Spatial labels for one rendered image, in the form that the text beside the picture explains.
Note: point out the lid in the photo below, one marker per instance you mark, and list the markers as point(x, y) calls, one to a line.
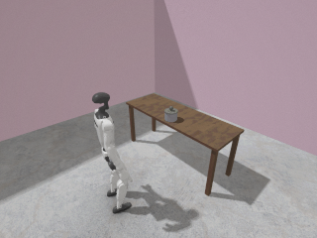
point(170, 112)

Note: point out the right robot thigh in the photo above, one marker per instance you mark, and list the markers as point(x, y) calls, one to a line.
point(113, 167)

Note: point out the humanoid robot head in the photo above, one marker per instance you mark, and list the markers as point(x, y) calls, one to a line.
point(101, 97)

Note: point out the pot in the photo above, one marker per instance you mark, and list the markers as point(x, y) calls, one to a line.
point(170, 117)

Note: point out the table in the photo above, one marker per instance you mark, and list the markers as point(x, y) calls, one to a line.
point(208, 131)

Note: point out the right robot upper arm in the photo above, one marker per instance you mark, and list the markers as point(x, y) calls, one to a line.
point(107, 128)

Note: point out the right robot hand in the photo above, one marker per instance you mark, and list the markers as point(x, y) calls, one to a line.
point(125, 175)

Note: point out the robot right forearm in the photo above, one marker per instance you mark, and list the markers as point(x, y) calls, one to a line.
point(114, 158)

